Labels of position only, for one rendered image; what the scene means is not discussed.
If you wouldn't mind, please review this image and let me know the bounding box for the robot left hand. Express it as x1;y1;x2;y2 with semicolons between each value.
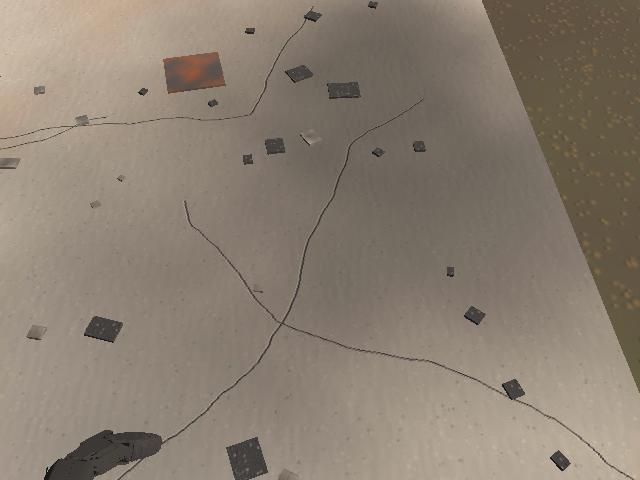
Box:
44;430;162;480

